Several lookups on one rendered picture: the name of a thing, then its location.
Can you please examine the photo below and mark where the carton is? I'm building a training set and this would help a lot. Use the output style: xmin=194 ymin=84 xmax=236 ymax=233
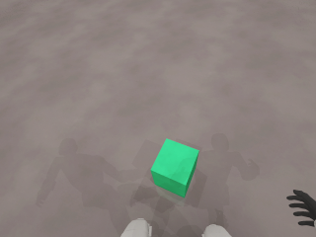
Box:
xmin=150 ymin=138 xmax=199 ymax=198

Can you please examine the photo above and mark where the left robot thigh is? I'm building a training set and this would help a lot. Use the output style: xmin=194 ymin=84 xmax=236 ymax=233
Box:
xmin=120 ymin=219 xmax=152 ymax=237

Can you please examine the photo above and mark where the right robot thigh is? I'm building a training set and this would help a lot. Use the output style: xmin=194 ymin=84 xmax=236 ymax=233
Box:
xmin=201 ymin=225 xmax=232 ymax=237

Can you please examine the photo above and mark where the robot thigh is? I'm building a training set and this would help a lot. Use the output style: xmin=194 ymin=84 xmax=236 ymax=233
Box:
xmin=120 ymin=219 xmax=152 ymax=237
xmin=201 ymin=225 xmax=232 ymax=237

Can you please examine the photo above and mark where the robot right hand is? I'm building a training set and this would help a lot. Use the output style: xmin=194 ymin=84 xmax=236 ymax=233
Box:
xmin=287 ymin=190 xmax=316 ymax=227

